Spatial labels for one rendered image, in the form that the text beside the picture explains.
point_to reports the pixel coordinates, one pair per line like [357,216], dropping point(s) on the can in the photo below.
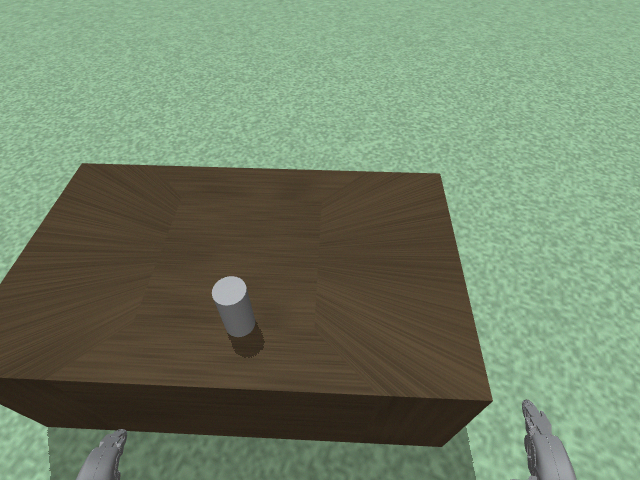
[233,303]

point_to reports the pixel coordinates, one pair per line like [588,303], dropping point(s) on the right robot hand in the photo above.
[546,454]

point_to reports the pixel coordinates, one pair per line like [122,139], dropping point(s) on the left robot hand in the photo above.
[102,462]

